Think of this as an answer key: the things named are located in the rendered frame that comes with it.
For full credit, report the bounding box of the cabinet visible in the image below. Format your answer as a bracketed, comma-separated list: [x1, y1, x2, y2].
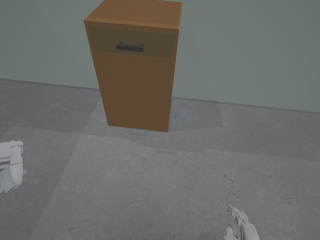
[84, 0, 182, 132]

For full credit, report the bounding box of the left robot hand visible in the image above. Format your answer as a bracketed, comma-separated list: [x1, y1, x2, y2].
[0, 140, 27, 194]

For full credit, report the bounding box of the handle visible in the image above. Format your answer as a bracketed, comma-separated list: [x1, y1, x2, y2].
[116, 41, 144, 52]

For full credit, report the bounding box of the right robot hand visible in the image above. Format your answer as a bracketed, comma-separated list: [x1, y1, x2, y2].
[224, 205, 260, 240]

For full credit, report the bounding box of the drawer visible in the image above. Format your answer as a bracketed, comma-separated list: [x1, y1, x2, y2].
[89, 26, 175, 59]

